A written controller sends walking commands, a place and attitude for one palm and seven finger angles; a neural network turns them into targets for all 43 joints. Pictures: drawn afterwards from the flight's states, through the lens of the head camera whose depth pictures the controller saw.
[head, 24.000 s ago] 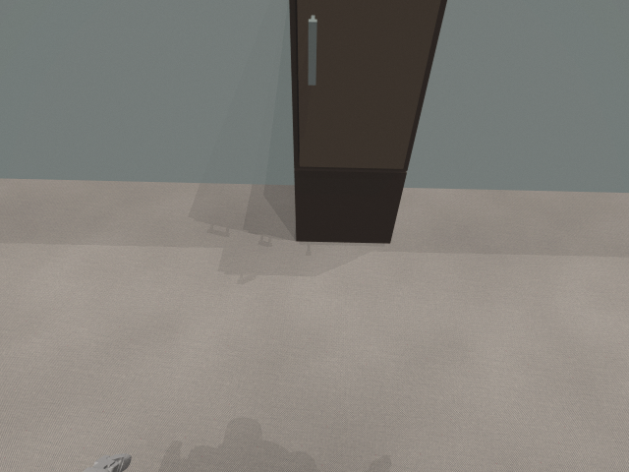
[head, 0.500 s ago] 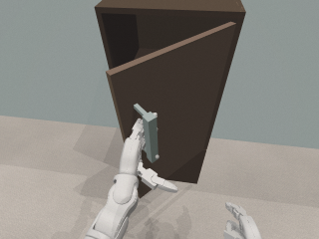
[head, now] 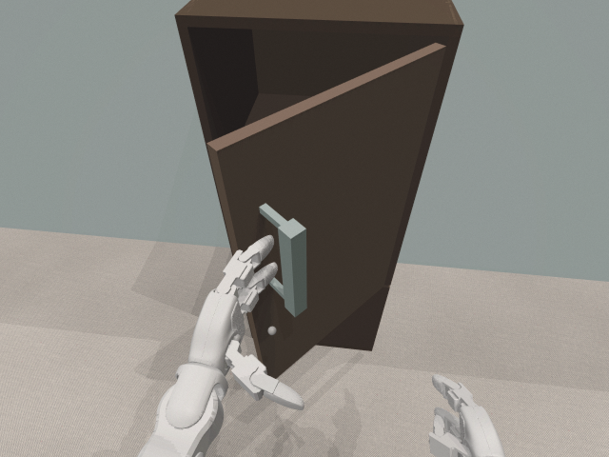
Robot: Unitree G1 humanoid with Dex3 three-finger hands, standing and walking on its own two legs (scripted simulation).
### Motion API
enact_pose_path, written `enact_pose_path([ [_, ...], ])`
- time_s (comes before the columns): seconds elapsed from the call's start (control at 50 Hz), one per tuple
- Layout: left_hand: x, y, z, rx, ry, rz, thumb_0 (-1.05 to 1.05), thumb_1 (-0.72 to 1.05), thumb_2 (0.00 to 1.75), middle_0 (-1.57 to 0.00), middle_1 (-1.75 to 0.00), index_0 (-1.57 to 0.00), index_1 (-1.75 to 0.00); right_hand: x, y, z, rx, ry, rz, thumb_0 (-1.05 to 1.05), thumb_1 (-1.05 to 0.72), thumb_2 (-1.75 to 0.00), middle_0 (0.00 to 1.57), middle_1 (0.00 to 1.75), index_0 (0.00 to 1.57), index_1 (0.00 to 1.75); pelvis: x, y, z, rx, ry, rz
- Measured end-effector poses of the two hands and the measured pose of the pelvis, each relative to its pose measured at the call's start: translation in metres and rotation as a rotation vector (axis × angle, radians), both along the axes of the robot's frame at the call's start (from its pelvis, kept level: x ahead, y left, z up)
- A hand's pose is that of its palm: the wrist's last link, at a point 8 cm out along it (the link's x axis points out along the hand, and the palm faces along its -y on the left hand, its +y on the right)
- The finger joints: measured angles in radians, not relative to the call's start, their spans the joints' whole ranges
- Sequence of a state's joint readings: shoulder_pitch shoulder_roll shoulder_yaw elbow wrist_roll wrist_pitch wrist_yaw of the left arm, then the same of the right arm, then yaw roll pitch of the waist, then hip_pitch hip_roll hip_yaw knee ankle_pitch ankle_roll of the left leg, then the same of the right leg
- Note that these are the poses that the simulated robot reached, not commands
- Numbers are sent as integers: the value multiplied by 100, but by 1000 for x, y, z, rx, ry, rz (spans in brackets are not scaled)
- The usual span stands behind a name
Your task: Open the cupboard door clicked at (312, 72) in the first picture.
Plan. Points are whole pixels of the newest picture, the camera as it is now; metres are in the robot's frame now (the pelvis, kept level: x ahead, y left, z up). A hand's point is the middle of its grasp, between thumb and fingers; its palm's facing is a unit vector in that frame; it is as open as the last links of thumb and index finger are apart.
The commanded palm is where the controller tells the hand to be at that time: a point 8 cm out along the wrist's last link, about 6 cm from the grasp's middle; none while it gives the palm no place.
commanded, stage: slide the hand sideways off the handle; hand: left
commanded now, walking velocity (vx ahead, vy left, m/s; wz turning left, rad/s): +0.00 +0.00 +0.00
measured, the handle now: (283, 262) +0.34 +0.05 +0.10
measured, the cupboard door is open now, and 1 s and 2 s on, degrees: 48 48 48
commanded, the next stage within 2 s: draw the hand back to the body in 0.58 s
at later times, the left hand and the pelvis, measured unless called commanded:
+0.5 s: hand (205, 366) +0.20 +0.12 +0.09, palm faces -0.06 -1.00 -0.04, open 16.3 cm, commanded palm +0.18 +0.18 +0.09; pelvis +0.02 -0.01 -0.01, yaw +2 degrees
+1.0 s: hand (159, 362) +0.20 +0.16 +0.11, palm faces -0.07 -1.00 -0.06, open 16.3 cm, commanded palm +0.17 +0.22 +0.12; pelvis +0.01 +0.02 -0.01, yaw +1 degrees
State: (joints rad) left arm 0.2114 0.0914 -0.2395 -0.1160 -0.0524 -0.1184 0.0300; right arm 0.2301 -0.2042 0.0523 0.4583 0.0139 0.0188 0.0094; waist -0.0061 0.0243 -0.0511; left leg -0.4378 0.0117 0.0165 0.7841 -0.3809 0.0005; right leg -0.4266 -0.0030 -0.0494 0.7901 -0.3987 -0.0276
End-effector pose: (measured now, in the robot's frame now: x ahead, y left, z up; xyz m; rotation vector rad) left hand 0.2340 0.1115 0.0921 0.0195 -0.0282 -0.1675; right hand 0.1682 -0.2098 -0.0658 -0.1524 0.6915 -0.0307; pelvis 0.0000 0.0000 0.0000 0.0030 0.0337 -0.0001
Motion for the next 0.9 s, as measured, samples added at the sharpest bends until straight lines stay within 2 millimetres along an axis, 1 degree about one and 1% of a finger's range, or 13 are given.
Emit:
enact_pose_path([
  [0.14, -8, 12, -1, -17, 19, 24, -1, -51, 30, -22, -33, -21, -33, 13, -2, 4, -1, -37, 2, 1, -90, -90, 20, 30, 20, 30, 7, -3, 0, 0, 10, 3],
  [0.24, -19, 22, -2, -7, 23, 48, -1, -50, 30, -22, -33, -21, -33, 18, -7, 5, -4, -51, 5, 1, -90, -90, 20, 30, 20, 30, 13, -6, -2, 1, 22, 4],
  [0.3, -26, 32, -3, 7, 26, 68, -1, -50, 30, -22, -33, -21, -33, 20, -10, 3, -9, -53, 5, 1, -90, -90, 20, 30, 20, 30, 15, -8, -3, 0, 28, 7],
  [0.42, -40, 59, -2, 28, 24, 133, -1, -50, 30, -18, -32, -18, -31, 21, -16, -1, -25, -56, 8, 1, -90, -90, 20, 30, 20, 30, 17, -10, -6, -6, 40, 21],
  [0.56, -53, 68, -3, 14, 17, 81, -1, -50, 30, -16, -30, -16, -30, 19, -19, -3, -47, -71, -2, 1, -90, -90, 20, 30, 20, 30, 15, -7, -9, -14, 53, 31],
  [0.66, -54, 75, -7, 8, 24, 74, -1, -51, 30, -16, -30, -15, -30, 17, -15, -2, -52, -91, -11, 2, -90, -90, 20, 30, 20, 30, 10, -3, -12, -20, 54, 31],
  [0.74, -51, 78, -6, -5, 8, 74, -1, -51, 30, -15, -30, -15, -30, 14, -9, -1, -49, -105, -14, 2, -90, -90, 20, 30, 20, 30, 8, 2, -13, -24, 56, 28],
  [0.8, -48, 82, 0, 12, -14, 70, -1, -51, 30, -15, -30, -15, -30, 12, -3, 0, -44, -110, -17, 2, -90, -90, 20, 30, 20, 30, 8, 5, -13, -25, 53, 25],
  [0.9, -48, 97, 13, 35, -30, 86, -1, -50, 30, -15, -30, -15, -30, 11, 7, 3, -26, -120, -21, 2, -90, -90, 20, 30, 20, 30, 9, 11, -10, -29, 40, 21],
])
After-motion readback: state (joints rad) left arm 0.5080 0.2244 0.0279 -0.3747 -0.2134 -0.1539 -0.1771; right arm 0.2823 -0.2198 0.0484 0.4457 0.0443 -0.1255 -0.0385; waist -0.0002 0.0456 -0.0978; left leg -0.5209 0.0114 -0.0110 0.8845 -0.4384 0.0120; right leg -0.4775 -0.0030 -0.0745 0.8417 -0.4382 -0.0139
